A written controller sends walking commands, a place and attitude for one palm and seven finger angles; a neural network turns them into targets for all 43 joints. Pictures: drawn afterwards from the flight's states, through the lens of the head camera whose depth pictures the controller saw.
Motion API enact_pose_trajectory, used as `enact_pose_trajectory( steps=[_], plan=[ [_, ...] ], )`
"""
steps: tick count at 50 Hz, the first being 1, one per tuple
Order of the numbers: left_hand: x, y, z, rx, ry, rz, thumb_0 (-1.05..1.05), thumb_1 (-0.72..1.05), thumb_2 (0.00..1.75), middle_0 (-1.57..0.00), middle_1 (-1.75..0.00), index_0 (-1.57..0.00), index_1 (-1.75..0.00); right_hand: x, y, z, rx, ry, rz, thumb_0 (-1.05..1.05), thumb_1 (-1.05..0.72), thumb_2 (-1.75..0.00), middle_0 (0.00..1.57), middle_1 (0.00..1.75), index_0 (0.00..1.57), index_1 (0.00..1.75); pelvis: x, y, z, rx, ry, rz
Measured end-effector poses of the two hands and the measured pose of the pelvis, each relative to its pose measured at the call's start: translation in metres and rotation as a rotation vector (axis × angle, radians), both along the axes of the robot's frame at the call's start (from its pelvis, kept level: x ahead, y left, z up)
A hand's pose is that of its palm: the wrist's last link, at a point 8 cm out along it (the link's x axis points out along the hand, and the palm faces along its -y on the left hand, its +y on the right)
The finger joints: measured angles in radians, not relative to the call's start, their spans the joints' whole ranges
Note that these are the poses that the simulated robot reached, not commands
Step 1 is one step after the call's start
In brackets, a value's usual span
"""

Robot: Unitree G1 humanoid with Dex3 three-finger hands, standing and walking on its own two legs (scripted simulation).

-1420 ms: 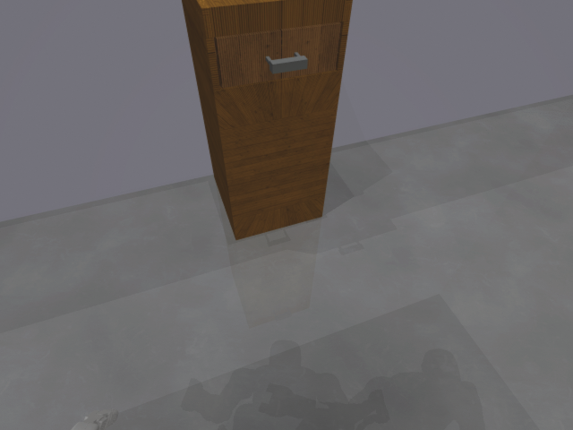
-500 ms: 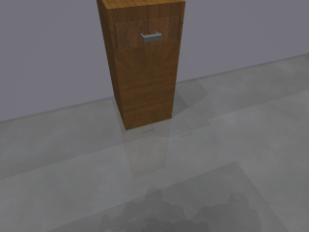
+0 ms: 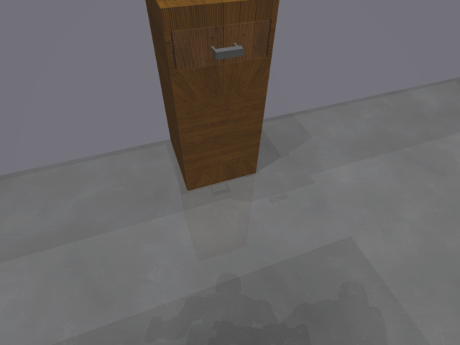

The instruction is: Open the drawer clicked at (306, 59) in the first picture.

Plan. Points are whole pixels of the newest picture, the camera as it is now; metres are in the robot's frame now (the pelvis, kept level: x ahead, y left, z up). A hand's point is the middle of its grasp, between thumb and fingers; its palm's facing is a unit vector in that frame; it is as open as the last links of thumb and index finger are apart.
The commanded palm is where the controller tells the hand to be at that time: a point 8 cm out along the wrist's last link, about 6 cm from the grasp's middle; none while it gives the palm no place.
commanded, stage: look at it before walking up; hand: left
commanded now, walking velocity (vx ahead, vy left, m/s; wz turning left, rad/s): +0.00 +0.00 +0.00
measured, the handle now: (226, 49) +1.07 +0.08 +0.02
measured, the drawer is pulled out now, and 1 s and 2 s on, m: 0.00 0.00 0.00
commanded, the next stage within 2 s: walk to a spot facing it in 0.02 s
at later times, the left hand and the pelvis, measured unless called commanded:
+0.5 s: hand out of the picture +0.06 +0.19 -0.18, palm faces -0.14 -0.95 -0.28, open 7.4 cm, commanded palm none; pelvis -0.01 -0.02 -0.02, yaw -10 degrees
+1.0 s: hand out of the picture +0.09 +0.19 -0.18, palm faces -0.30 -0.93 -0.22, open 7.4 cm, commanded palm none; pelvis -0.01 +0.01 -0.01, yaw -24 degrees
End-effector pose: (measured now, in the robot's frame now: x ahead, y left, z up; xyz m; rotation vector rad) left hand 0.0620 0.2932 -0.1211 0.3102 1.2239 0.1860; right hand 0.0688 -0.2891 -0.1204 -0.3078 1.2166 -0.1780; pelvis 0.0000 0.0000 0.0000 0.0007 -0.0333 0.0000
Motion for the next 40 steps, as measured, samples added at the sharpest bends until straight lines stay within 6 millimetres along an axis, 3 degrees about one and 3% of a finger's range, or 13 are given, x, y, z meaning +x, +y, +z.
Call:
enact_pose_trajectory(
  steps=[15, 21, 27, 34, 40],
  plan=[
    [0.004, -0.007, -0.006, -0.005, 0.029, -0.018, 0.0, 0.9, 0.89, -0.21, -0.3, -0.2, -0.3, 0.003, 0.01, -0.005, 0.014, -0.04, -0.048, 0.01, -0.91, -0.9, 0.2, 0.3, 0.2, 0.3, 0.0, 0.002, -0.004, 0.005, 0.005, -0.058],
    [0.003, -0.031, -0.02, -0.043, 0.064, -0.068, 0.0, 0.9, 0.89, -0.2, -0.3, -0.2, -0.3, -0.022, 0.021, -0.022, 0.07, -0.039, -0.122, 0.01, -0.91, -0.9, 0.2, 0.3, 0.2, 0.3, -0.008, -0.004, -0.014, 0.031, 0.008, -0.122],
    [0.001, -0.064, -0.025, -0.049, 0.06, -0.115, 0.0, 0.9, 0.89, -0.2, -0.3, -0.2, -0.3, -0.054, 0.013, -0.05, 0.127, -0.015, -0.21, 0.01, -0.91, -0.9, 0.2, 0.3, 0.21, 0.3, -0.017, -0.021, -0.027, 0.026, -0.005, -0.183],
    [-0.008, -0.086, -0.012, -0.068, 0.073, -0.137, 0.0, 0.9, 0.89, -0.21, -0.3, -0.2, -0.3, -0.079, 0.002, -0.033, 0.127, 0.005, -0.273, 0.01, -0.91, -0.9, 0.2, 0.3, 0.2, 0.3, -0.028, -0.028, -0.01, 0.042, 0.022, -0.24],
    [0.001, -0.086, -0.009, -0.082, 0.066, -0.186, 0.0, 0.9, 0.89, -0.21, -0.3, -0.21, -0.3, -0.093, -0.004, -0.02, 0.085, -0.026, -0.326, 0.01, -0.91, -0.9, 0.2, 0.3, 0.2, 0.3, -0.029, -0.022, -0.005, 0.035, 0.048, -0.3]
  ],
)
